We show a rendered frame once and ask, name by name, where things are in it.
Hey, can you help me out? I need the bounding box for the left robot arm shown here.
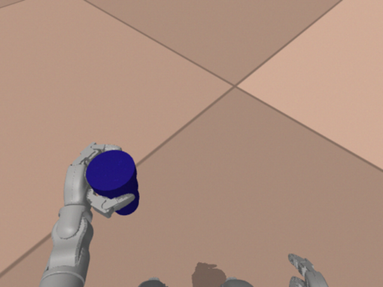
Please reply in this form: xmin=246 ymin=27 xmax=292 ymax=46
xmin=39 ymin=204 xmax=93 ymax=287

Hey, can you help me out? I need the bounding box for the cup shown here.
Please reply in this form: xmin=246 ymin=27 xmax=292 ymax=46
xmin=86 ymin=150 xmax=139 ymax=215

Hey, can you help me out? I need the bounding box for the right robot hand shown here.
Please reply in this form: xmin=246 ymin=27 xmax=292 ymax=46
xmin=288 ymin=254 xmax=329 ymax=287

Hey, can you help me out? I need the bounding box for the left robot hand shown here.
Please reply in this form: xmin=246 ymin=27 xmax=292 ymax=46
xmin=63 ymin=142 xmax=135 ymax=218

